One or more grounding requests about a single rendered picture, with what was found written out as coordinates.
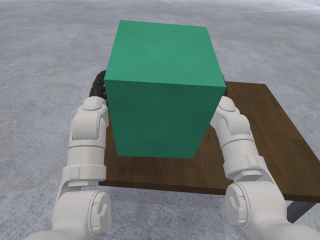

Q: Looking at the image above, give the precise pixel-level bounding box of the right robot hand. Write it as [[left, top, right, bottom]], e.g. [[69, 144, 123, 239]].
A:
[[222, 74, 228, 97]]

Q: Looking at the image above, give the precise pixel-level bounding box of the carton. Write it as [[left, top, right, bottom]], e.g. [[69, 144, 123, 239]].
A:
[[104, 20, 226, 159]]

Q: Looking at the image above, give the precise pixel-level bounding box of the left robot upper arm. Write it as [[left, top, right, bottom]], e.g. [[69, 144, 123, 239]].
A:
[[23, 190, 112, 240]]

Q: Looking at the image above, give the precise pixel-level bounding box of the right robot upper arm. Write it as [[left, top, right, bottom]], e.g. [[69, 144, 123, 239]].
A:
[[225, 181, 320, 240]]

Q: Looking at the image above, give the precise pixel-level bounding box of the left robot hand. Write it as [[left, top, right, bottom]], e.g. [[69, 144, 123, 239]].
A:
[[89, 70, 109, 107]]

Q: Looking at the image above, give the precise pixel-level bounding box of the table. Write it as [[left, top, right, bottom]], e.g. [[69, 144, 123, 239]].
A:
[[98, 81, 320, 224]]

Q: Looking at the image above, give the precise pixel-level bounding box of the robot left forearm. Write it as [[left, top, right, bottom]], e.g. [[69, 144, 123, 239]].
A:
[[51, 96, 109, 228]]

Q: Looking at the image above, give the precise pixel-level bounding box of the robot right forearm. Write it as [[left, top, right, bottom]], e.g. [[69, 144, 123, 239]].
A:
[[210, 96, 287, 217]]

